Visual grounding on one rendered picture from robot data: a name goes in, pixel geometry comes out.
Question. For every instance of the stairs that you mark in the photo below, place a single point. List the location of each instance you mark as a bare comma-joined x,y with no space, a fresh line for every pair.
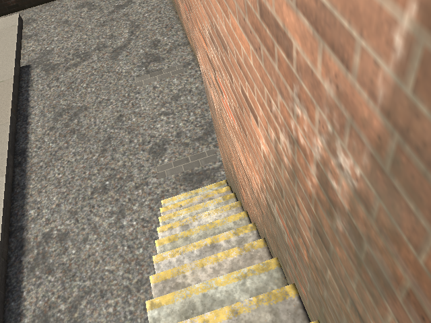
213,267

